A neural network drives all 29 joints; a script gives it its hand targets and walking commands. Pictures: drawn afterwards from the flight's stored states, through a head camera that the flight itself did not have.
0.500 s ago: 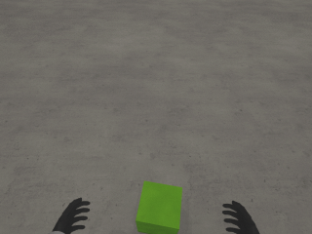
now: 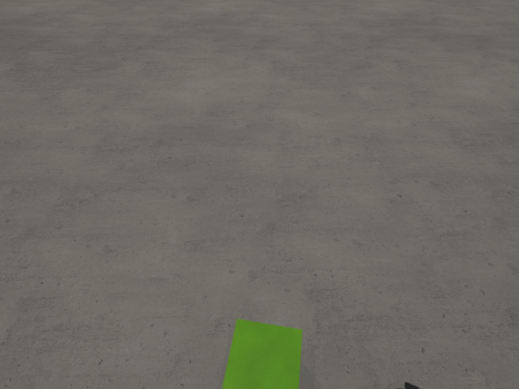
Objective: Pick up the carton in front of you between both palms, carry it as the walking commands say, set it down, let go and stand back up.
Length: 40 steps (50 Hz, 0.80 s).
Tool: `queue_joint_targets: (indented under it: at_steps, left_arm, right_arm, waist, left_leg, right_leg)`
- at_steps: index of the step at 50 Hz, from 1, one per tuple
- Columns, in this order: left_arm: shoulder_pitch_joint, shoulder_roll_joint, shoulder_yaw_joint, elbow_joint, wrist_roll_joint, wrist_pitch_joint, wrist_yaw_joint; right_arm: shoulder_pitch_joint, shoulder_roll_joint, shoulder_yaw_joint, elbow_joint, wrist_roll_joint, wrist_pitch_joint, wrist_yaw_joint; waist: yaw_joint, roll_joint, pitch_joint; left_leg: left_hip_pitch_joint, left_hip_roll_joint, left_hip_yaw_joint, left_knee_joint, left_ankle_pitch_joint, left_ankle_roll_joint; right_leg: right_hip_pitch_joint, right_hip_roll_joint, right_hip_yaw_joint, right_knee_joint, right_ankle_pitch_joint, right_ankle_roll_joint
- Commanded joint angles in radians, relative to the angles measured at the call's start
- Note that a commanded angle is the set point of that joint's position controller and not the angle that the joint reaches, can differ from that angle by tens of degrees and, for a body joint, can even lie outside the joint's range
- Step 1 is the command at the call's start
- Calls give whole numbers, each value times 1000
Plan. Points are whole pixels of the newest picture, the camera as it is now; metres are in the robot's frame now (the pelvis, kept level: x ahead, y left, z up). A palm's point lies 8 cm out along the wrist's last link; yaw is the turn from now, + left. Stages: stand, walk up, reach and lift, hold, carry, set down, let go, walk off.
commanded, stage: stand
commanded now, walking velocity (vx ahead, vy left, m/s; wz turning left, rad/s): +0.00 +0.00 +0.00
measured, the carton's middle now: (263, 370) +0.35 -0.01 -0.64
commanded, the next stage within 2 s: none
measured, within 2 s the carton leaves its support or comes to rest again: neither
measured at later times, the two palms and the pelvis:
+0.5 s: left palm out of the picture +0.06 +0.24 -0.12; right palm out of the picture +0.05 -0.27 -0.13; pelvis +0.02 -0.01 -0.01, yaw -1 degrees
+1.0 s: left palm out of the picture -0.03 +0.22 -0.14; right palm out of the picture -0.04 -0.24 -0.14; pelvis +0.00 -0.01 +0.00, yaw -1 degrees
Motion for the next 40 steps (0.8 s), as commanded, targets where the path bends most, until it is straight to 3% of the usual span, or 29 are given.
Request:
queue_joint_targets:
  at_steps: [1, 14, 40]
  left_arm:
    - [7, 105, 21, -41, -6, -19, 6]
    - [83, 107, 3, 35, -18, 16, 25]
    - [130, 41, -32, 283, -19, 50, 39]
  right_arm:
    - [-2, -108, -21, -43, 7, -21, -7]
    - [80, -112, -2, 73, 21, 17, -26]
    - [157, -35, 37, 349, 20, 57, -36]
  waist:
    - [-7, -39, -41]
    - [-8, -22, -2]
    - [-4, -30, 126]
  left_leg:
    - [19, 105, -92, -29, 317, -3]
    - [6, 93, -54, 10, 409, 3]
    - [52, 96, -38, -83, 273, 11]
  right_leg:
    - [-9, -114, 100, -35, 374, 3]
    - [5, -105, 87, 13, 504, -26]
    - [27, -104, 100, -79, 357, -38]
